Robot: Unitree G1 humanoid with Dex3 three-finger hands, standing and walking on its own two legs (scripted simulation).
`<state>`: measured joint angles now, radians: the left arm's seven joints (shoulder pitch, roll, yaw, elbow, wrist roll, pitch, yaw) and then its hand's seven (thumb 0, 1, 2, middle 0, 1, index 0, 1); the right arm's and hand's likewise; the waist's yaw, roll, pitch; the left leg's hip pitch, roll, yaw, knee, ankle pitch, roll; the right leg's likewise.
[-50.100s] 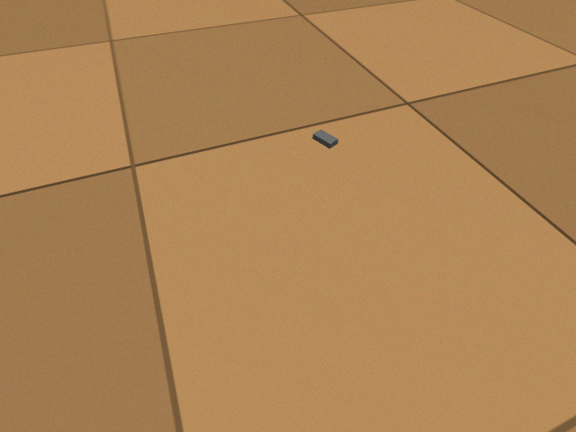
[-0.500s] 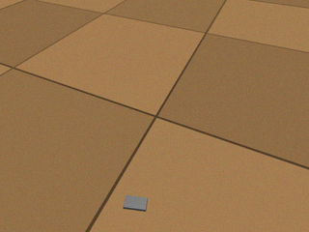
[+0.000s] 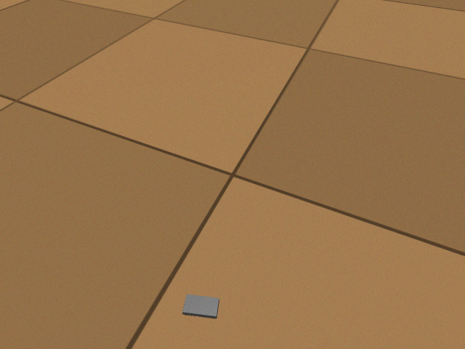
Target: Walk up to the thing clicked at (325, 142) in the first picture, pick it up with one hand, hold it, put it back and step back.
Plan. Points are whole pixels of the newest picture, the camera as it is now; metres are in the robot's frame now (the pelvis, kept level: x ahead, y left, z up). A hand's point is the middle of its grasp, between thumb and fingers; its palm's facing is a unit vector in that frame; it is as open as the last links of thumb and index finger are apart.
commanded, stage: stand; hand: left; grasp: from above
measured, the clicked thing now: (201, 306) +0.43 +0.14 -0.77
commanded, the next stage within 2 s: step back in 0.08 s
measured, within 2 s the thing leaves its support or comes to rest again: neither
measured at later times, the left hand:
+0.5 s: hand out of the picture +0.09 +0.33 -0.18, palm faces -0.01 -0.94 -0.35, open 7.4 cm
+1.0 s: hand out of the picture -0.04 +0.34 -0.15, palm faces -0.03 -0.92 -0.40, open 7.4 cm
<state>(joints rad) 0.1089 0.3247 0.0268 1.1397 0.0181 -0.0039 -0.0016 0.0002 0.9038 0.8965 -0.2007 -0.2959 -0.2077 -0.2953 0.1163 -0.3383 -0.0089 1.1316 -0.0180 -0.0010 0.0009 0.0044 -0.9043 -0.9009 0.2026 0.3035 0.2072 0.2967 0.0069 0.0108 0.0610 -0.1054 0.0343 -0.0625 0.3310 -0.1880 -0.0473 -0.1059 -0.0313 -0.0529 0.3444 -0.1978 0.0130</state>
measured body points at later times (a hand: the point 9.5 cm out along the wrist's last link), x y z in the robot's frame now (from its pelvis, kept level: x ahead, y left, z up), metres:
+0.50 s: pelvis -0.06 +0.07 -0.02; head +0.03 +0.10 +0.42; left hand +0.09 +0.38 -0.16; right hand -0.01 -0.25 -0.13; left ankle -0.06 +0.15 -0.75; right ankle -0.05 -0.10 -0.69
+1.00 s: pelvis -0.15 +0.08 -0.01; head -0.10 +0.07 +0.43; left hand -0.04 +0.39 -0.12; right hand -0.06 -0.23 -0.14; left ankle -0.17 +0.21 -0.68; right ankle -0.12 -0.03 -0.75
